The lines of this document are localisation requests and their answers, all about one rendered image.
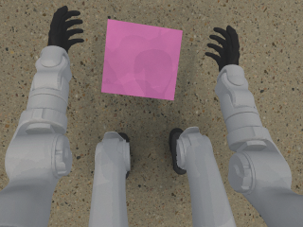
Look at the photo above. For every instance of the robot right shin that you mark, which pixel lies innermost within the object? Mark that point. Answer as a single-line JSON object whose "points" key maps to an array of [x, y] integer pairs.
{"points": [[192, 130]]}

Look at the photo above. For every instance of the left robot upper arm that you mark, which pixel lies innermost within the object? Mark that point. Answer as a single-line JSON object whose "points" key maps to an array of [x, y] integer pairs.
{"points": [[35, 164]]}

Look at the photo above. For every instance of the carton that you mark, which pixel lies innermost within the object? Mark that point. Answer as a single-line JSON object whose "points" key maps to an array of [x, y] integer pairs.
{"points": [[141, 60]]}

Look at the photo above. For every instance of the right robot upper arm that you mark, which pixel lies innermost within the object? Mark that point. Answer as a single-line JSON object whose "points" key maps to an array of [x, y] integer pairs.
{"points": [[264, 179]]}

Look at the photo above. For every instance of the robot left forearm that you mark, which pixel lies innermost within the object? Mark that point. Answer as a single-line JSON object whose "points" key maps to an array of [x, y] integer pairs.
{"points": [[48, 96]]}

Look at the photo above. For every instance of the robot right forearm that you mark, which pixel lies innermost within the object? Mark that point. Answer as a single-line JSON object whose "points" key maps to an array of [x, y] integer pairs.
{"points": [[240, 113]]}

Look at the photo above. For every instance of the robot left hand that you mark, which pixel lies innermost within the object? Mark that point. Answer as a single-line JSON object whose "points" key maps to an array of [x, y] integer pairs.
{"points": [[58, 34]]}

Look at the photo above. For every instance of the robot right thigh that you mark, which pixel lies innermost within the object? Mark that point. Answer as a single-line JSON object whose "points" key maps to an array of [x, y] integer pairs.
{"points": [[210, 206]]}

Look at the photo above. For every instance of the robot right hand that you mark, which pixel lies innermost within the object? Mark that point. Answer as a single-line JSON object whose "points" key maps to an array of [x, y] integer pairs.
{"points": [[230, 50]]}

